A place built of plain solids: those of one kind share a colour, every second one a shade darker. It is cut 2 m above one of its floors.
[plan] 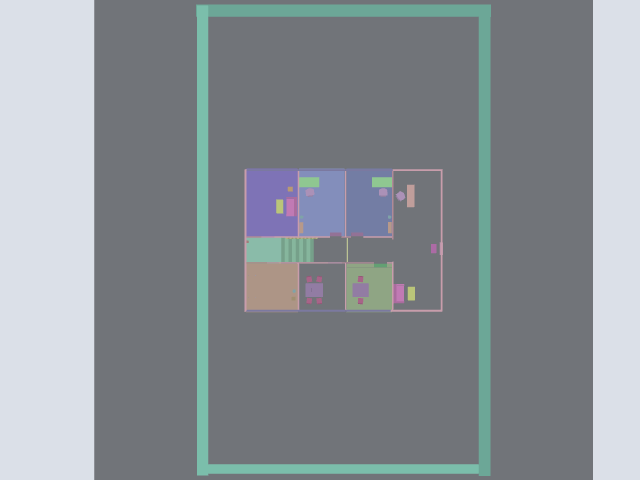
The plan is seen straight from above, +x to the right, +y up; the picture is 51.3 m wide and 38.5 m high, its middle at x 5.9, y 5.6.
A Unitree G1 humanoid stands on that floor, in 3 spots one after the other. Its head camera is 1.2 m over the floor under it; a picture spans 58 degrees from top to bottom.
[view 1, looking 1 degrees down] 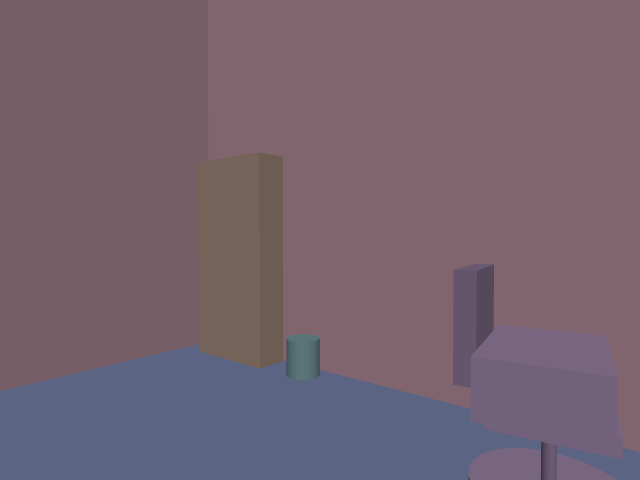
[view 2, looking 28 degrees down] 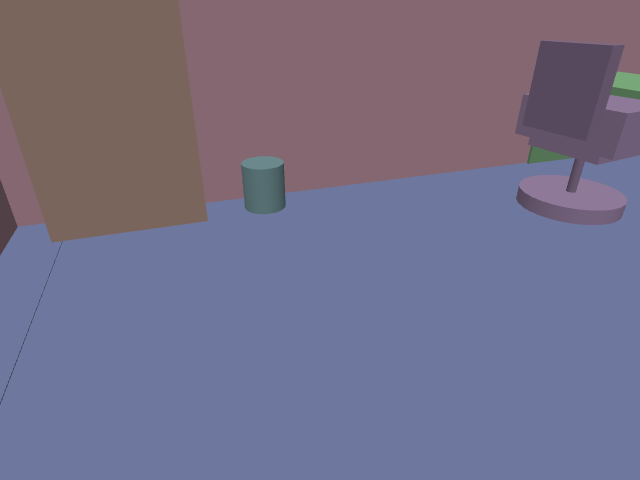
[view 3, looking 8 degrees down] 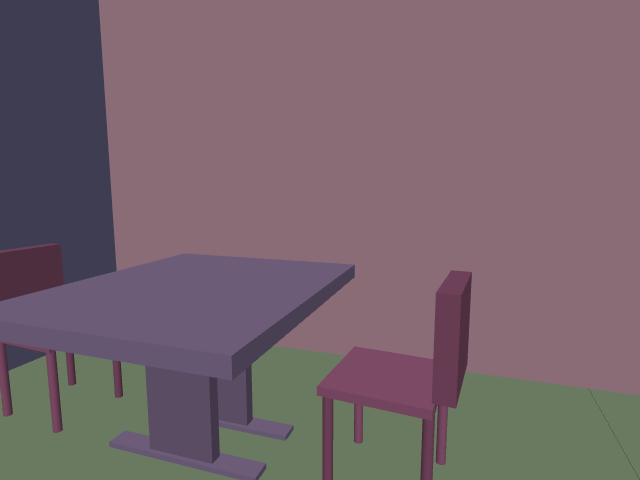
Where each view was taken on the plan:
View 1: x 7.16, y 9.83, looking -141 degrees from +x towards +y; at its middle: wall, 3.76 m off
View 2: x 7.16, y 6.89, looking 161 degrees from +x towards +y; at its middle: cell_level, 2.56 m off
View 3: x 10.75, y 2.71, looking -161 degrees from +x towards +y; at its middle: wall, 2.93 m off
